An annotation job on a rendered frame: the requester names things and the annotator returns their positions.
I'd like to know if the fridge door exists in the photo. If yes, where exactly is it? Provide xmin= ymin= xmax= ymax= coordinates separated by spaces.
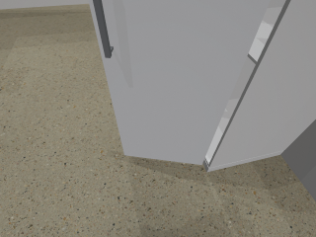
xmin=88 ymin=0 xmax=271 ymax=165

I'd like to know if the handle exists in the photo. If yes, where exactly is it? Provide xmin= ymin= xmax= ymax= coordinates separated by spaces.
xmin=93 ymin=0 xmax=114 ymax=58

